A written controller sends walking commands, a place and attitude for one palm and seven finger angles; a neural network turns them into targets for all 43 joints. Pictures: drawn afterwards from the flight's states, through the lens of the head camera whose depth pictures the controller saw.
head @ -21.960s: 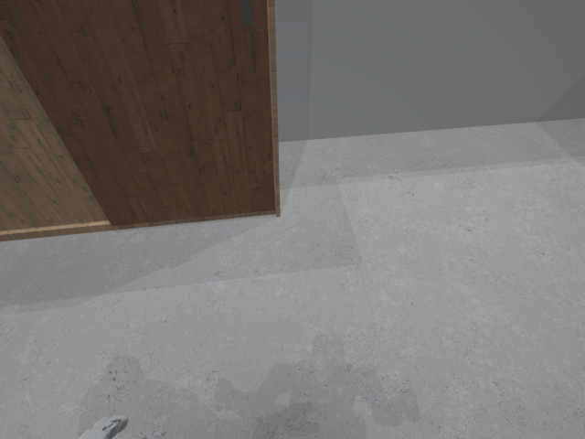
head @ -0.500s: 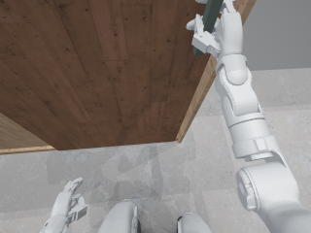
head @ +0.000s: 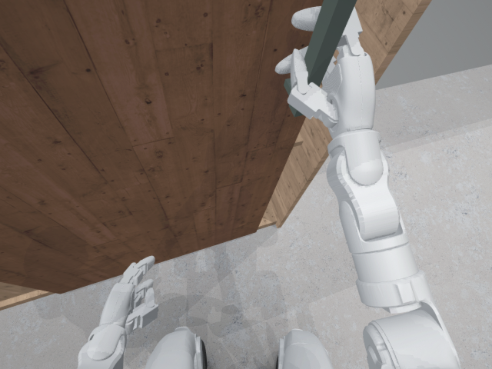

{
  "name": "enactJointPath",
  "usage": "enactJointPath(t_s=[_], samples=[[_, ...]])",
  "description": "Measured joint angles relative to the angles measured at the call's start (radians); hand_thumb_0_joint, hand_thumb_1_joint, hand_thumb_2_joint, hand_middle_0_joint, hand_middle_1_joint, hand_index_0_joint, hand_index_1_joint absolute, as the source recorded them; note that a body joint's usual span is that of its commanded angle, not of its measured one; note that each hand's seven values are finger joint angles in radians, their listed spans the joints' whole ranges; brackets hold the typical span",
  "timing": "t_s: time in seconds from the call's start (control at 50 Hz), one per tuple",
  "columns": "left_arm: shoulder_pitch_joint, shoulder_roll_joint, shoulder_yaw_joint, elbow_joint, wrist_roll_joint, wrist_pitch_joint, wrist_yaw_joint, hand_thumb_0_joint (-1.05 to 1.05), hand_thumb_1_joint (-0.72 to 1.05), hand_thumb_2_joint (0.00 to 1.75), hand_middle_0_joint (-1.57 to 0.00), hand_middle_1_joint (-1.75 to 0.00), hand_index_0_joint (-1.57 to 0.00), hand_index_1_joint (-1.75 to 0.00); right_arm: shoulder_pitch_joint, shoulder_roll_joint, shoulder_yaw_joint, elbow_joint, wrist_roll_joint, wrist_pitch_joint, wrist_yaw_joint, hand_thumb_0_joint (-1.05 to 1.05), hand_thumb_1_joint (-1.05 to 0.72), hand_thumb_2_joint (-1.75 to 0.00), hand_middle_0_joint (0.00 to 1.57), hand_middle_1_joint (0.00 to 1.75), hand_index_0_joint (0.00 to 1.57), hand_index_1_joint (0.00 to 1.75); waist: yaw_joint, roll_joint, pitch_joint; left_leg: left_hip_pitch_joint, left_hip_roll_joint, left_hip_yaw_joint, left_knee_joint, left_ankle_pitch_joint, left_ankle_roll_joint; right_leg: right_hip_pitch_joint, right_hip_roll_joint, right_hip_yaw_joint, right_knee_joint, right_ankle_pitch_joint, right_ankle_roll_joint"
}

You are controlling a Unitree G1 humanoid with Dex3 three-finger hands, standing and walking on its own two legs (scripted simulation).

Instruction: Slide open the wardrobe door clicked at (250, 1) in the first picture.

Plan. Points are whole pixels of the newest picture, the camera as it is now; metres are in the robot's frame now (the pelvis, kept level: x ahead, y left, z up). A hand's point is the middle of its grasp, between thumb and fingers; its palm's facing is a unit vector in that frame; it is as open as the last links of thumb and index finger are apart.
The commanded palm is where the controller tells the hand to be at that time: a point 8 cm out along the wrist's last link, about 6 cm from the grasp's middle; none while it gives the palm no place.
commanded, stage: step sideways, sliding the door along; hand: right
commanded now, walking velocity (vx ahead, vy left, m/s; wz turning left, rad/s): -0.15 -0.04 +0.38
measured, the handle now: (310, 49) +0.46 -0.09 +0.20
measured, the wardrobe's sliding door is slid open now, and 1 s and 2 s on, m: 0.10 0.37 0.52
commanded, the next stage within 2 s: none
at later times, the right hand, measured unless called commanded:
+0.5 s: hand (182, 130) +0.36 +0.06 +0.18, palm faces -0.40 +0.91 -0.11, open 7.4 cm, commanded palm +0.35 +0.06 +0.19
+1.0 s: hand (76, 157) +0.33 +0.16 +0.18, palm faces -0.53 +0.83 -0.18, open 7.7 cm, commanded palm +0.34 +0.12 +0.19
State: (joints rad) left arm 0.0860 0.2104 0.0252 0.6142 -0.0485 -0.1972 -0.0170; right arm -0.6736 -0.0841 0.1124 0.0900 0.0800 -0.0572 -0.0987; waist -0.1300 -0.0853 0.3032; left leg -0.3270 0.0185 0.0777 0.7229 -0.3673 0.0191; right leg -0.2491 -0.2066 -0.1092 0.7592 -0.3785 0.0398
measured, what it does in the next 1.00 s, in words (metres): steps on the spot, turning left: right foot, then left foot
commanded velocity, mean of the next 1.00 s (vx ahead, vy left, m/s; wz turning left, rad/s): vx -0.28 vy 0.20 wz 0.23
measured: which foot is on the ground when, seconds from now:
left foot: down 0.00-0.20, up 0.22-0.36, down 0.38-0.64, up 0.66-0.82, down 0.84-1.00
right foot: down 0.00-0.02, up 0.04-0.18, down 0.20-0.46, up 0.48-0.62, down 0.64-0.86, up 0.88-1.00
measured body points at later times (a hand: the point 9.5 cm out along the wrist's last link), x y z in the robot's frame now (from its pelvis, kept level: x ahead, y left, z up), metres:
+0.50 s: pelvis +0.07 +0.02 -0.01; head +0.19 +0.06 +0.43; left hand +0.31 +0.18 -0.11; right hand +0.38 +0.01 +0.19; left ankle +0.08 +0.12 -0.71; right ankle -0.03 -0.11 -0.65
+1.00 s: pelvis +0.00 +0.07 +0.02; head +0.09 +0.11 +0.46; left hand +0.16 +0.32 -0.08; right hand +0.35 +0.11 +0.19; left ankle +0.00 +0.14 -0.71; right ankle +0.04 -0.09 -0.67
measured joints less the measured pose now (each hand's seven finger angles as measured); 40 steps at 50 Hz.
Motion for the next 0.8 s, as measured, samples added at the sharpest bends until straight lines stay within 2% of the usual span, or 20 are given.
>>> enactJointPath(t_s=[0.04, 0.12, 0.16, 0.2, 0.22, 0.28, 0.34, 0.38, 0.4, 0.44, 0.46, 0.5, 0.52, 0.56, 0.58, 0.64, 0.68, 0.72, 0.76, 0.8], samples=[[-0.018, 0.0, -0.004, 0.005, 0.002, 0.009, 0.0, 0.01, 0.91, 0.9, -0.2, -0.3, -0.2, -0.3, 0.042, 0.015, 0.004, -0.044, -0.008, -0.012, -0.001, -0.02, -0.78, -0.85, 0.5, 1.42, 0.12, 1.4, 0.001, -0.01, -0.004, 0.004, -0.003, 0.012, -0.018, -0.012, 0.026, -0.036, 0.001, 0.008, 0.052, 0.024, -0.009], [-0.074, 0.02, 0.004, -0.019, -0.001, 0.018, 0.003, 0.01, 0.91, 0.9, -0.2, -0.3, -0.2, -0.3, 0.135, 0.059, 0.029, -0.181, -0.043, -0.015, -0.024, -0.02, -0.78, -0.84, 0.49, 1.41, 0.15, 1.4, 0.001, 0.001, -0.004, -0.046, 0.002, -0.044, -0.062, 0.072, 0.009, -0.112, 0.132, 0.053, 0.126, -0.146, -0.026], [-0.097, 0.029, 0.007, -0.04, 0.0, 0.013, -0.001, 0.01, 0.91, 0.9, -0.2, -0.3, -0.2, -0.3, 0.175, 0.083, 0.057, -0.251, -0.056, -0.011, -0.033, -0.01, -0.78, -0.84, 0.47, 1.41, 0.18, 1.4, 0.023, -0.004, 0.006, -0.069, -0.009, -0.055, -0.069, 0.144, 0.01, -0.105, 0.159, 0.036, 0.032, -0.071, -0.028], [-0.098, 0.033, 0.009, -0.065, 0.003, 0.015, -0.01, 0.01, 0.91, 0.9, -0.2, -0.3, -0.2, -0.3, 0.205, 0.103, 0.1, -0.3, -0.071, -0.001, -0.033, 0.0, -0.78, -0.83, 0.44, 1.41, 0.2, 1.39, 0.038, -0.016, 0.003, -0.104, -0.033, -0.047, -0.024, 0.201, -0.003, -0.05, 0.138, -0.002, -0.115, 0.208, -0.041], [-0.085, 0.031, 0.016, -0.079, 0.003, 0.014, -0.018, 0.01, 0.91, 0.9, -0.2, -0.3, -0.2, -0.3, 0.214, 0.111, 0.13, -0.313, -0.077, 0.007, -0.029, 0.01, -0.78, -0.82, 0.42, 1.4, 0.2, 1.37, 0.037, -0.014, -0.008, -0.13, -0.036, -0.046, 0.036, 0.175, -0.011, -0.025, 0.128, -0.012, -0.148, 0.19, -0.048], [-0.036, 0.017, 0.02, -0.116, 0.005, 0.029, -0.042, 0.01, 0.91, 0.9, -0.2, -0.3, -0.2, -0.3, 0.243, 0.129, 0.217, -0.327, -0.104, 0.017, -0.005, 0.01, -0.78, -0.81, 0.37, 1.4, 0.17, 1.28, -0.001, 0.014, -0.039, -0.187, -0.023, -0.07, 0.191, 0.011, -0.016, 0.029, 0.119, -0.053, -0.161, -0.016, -0.048], [-0.015, -0.005, -0.013, -0.135, 0.009, 0.031, -0.053, 0.01, 0.91, 0.9, -0.2, -0.3, -0.2, -0.3, 0.302, 0.118, 0.277, -0.378, -0.127, 0.028, 0.002, 0.0, -0.78, -0.79, 0.34, 1.4, 0.13, 1.19, -0.017, 0.031, -0.06, -0.201, 0.008, -0.045, 0.176, 0.028, -0.024, 0.056, 0.093, -0.11, -0.103, -0.103, -0.02], [-0.012, -0.028, -0.038, -0.138, 0.014, 0.031, -0.054, 0.01, 0.91, 0.9, -0.2, -0.3, -0.2, -0.3, 0.342, 0.094, 0.3, -0.42, -0.132, 0.03, 0.008, -0.01, -0.77, -0.78, 0.33, 1.39, 0.1, 1.13, -0.014, 0.037, -0.063, -0.179, 0.021, -0.018, 0.122, 0.082, -0.03, 0.068, 0.069, -0.149, -0.021, -0.141, -0.011], [-0.014, -0.037, -0.049, -0.135, 0.016, 0.034, -0.052, 0.01, 0.91, 0.9, -0.2, -0.3, -0.2, -0.3, 0.365, 0.083, 0.308, -0.437, -0.132, 0.025, 0.013, -0.01, -0.76, -0.78, 0.33, 1.39, 0.09, 1.1, -0.007, 0.025, -0.063, -0.149, 0.017, -0.003, 0.112, 0.048, -0.025, 0.067, 0.047, -0.16, 0.034, -0.151, -0.008], [-0.026, -0.047, -0.063, -0.119, 0.014, 0.047, -0.047, 0.01, 0.91, 0.9, -0.2, -0.3, -0.2, -0.3, 0.409, 0.065, 0.321, -0.463, -0.123, 0.004, 0.027, -0.02, -0.75, -0.76, 0.33, 1.39, 0.08, 1.07, 0.011, -0.015, -0.061, -0.081, -0.004, 0.022, 0.073, -0.03, -0.003, 0.035, -0.006, -0.158, 0.168, -0.115, -0.006], [-0.041, -0.05, -0.068, -0.108, 0.01, 0.061, -0.043, 0.01, 0.91, 0.9, -0.2, -0.3, -0.2, -0.3, 0.425, 0.059, 0.327, -0.471, -0.121, -0.007, 0.032, -0.02, -0.75, -0.76, 0.33, 1.38, 0.09, 1.06, 0.017, -0.027, -0.058, -0.07, -0.01, 0.026, 0.066, -0.027, 0.018, -0.001, -0.013, -0.127, 0.246, -0.046, -0.007], [-0.085, -0.057, -0.07, -0.09, 0.015, 0.087, -0.027, 0.01, 0.91, 0.9, -0.2, -0.3, -0.2, -0.3, 0.447, 0.046, 0.34, -0.491, -0.122, -0.012, 0.03, -0.02, -0.73, -0.74, 0.34, 1.38, 0.11, 1.07, 0.017, -0.006, -0.039, -0.072, 0.001, -0.014, 0.068, -0.003, 0.031, -0.069, 0.06, -0.044, 0.366, -0.179, -0.009], [-0.105, -0.061, -0.069, -0.091, 0.019, 0.094, -0.021, 0.01, 0.91, 0.9, -0.2, -0.3, -0.2, -0.3, 0.457, 0.042, 0.345, -0.503, -0.125, -0.01, 0.028, -0.01, -0.72, -0.74, 0.35, 1.38, 0.12, 1.08, 0.018, 0.01, -0.024, -0.074, 0.006, -0.04, 0.058, 0.021, 0.031, -0.086, 0.095, -0.014, 0.352, -0.24, -0.012], [-0.145, -0.062, -0.072, -0.097, 0.023, 0.097, -0.016, 0.01, 0.91, 0.9, -0.2, -0.3, -0.2, -0.3, 0.481, 0.039, 0.35, -0.532, -0.135, 0.0, 0.023, 0.01, -0.7, -0.73, 0.34, 1.38, 0.16, 1.1, 0.037, 0.034, 0.007, -0.077, 0.007, -0.08, 0.02, 0.106, 0.027, -0.086, 0.128, 0.015, 0.168, -0.254, -0.009], [-0.163, -0.06, -0.073, -0.095, 0.025, 0.105, -0.018, 0.01, 0.91, 0.9, -0.2, -0.3, -0.2, -0.3, 0.487, 0.034, 0.352, -0.54, -0.138, 0.005, 0.019, 0.02, -0.7, -0.72, 0.33, 1.39, 0.17, 1.1, 0.052, 0.04, 0.02, -0.081, 0.005, -0.093, 0.008, 0.159, 0.028, -0.071, 0.129, 0.013, 0.04, -0.178, -0.002], [-0.17, -0.052, -0.055, -0.098, 0.022, 0.127, -0.031, 0.01, 0.91, 0.9, -0.2, -0.3, -0.2, -0.3, 0.48, 0.004, 0.354, -0.526, -0.129, 0.026, 0.015, 0.03, -0.69, -0.72, 0.3, 1.39, 0.17, 1.08, 0.085, 0.035, 0.006, -0.106, -0.014, -0.099, 0.053, 0.234, 0.013, 0.015, 0.082, -0.033, -0.256, 0.271, -0.003], [-0.148, -0.052, -0.03, -0.095, 0.022, 0.149, -0.033, 0.01, 0.91, 0.9, -0.2, -0.3, -0.2, -0.3, 0.463, -0.019, 0.353, -0.469, -0.103, 0.013, 0.027, 0.02, -0.7, -0.73, 0.28, 1.35, 0.13, 1.03, 0.081, 0.034, -0.033, -0.141, -0.018, -0.102, 0.223, 0.048, -0.015, 0.05, 0.062, -0.069, -0.259, 0.186, 0.02], [-0.132, -0.056, -0.02, -0.081, 0.027, 0.173, -0.029, 0.01, 0.91, 0.9, -0.2, -0.3, -0.2, -0.3, 0.459, -0.033, 0.342, -0.417, -0.094, -0.001, 0.038, 0.01, -0.71, -0.74, 0.28, 1.31, 0.1, 1.02, 0.085, 0.038, -0.072, -0.146, -0.018, -0.096, 0.336, -0.057, -0.031, 0.065, 0.042, -0.085, -0.252, 0.11, 0.038], [-0.12, -0.057, -0.017, -0.073, 0.03, 0.184, -0.018, 0.01, 0.91, 0.9, -0.2, -0.3, -0.2, -0.3, 0.451, -0.044, 0.327, -0.381, -0.093, -0.007, 0.042, 0.0, -0.71, -0.75, 0.3, 1.28, 0.08, 1.04, 0.085, 0.027, -0.096, -0.115, -0.013, -0.063, 0.327, -0.085, -0.04, 0.066, 0.008, -0.087, -0.244, 0.1, 0.061], [-0.113, -0.058, -0.016, -0.071, 0.029, 0.19, -0.009, 0.01, 0.91, 0.9, -0.2, -0.3, -0.2, -0.3, 0.441, -0.051, 0.301, -0.356, -0.096, -0.015, 0.044, -0.02, -0.69, -0.76, 0.33, 1.26, 0.07, 1.06, 0.072, 0.013, -0.109, -0.063, -0.004, -0.031, 0.23, -0.058, -0.042, 0.054, -0.033, -0.095, -0.216, 0.101, 0.075]])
